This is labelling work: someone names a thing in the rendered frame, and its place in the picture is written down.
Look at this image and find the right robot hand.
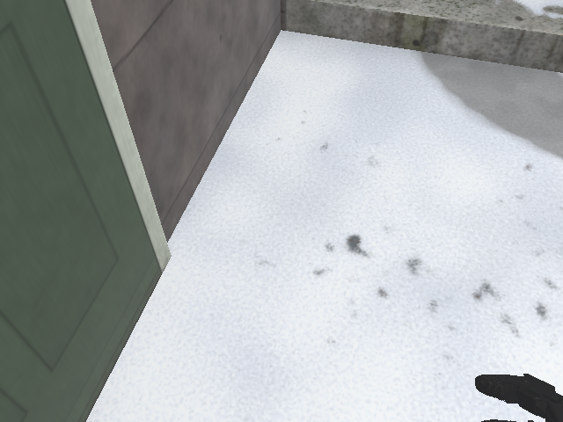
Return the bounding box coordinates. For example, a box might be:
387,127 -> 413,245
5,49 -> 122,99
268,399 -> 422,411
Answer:
475,374 -> 563,422

